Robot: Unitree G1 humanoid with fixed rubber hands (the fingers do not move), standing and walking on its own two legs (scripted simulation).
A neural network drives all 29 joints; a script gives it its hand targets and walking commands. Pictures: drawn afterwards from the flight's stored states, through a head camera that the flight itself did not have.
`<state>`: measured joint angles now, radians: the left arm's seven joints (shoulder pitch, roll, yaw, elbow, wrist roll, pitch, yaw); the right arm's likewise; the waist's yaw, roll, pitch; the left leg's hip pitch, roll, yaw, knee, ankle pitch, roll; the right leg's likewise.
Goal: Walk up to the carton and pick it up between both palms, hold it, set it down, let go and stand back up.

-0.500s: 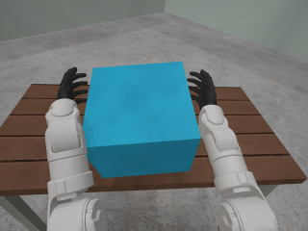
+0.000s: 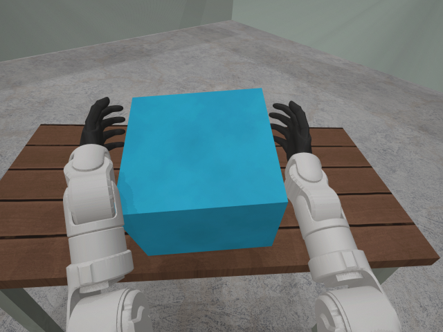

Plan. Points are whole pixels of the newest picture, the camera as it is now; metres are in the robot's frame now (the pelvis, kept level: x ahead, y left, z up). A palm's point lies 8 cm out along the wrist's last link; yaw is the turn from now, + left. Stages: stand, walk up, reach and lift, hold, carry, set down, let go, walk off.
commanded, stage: hold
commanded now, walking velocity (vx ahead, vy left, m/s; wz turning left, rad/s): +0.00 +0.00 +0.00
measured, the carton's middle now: (203, 173) +0.38 +0.00 +0.12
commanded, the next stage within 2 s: none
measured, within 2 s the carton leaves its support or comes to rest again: neither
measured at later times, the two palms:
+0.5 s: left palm (95, 147) +0.36 +0.17 +0.20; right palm (297, 150) +0.35 -0.16 +0.19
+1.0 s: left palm (93, 148) +0.36 +0.17 +0.20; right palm (294, 149) +0.35 -0.15 +0.19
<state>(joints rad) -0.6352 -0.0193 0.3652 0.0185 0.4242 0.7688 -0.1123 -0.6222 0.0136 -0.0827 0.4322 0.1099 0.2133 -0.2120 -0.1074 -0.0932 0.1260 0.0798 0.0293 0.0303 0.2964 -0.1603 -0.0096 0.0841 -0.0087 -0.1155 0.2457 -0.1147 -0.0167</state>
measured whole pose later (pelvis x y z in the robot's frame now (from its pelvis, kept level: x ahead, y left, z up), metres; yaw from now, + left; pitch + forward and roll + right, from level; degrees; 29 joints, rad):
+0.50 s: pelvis +0.00 +0.00 +0.00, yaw +0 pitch -12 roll +0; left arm -0.64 -0.02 0.36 0.02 0.42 0.77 -0.11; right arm -0.63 0.02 -0.09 0.43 0.09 0.22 -0.21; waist -0.10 -0.09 0.13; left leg 0.07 0.03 0.03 0.29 -0.15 -0.01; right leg 0.07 -0.01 -0.11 0.25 -0.11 -0.02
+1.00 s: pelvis -0.01 +0.00 +0.00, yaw +0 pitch -12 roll +0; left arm -0.69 -0.01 0.40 0.11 0.44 0.75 -0.13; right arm -0.67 0.04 -0.13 0.49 0.05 0.21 -0.20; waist -0.09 -0.09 0.12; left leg 0.05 0.03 0.03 0.29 -0.14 -0.01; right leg 0.05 -0.01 -0.12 0.26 -0.11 -0.02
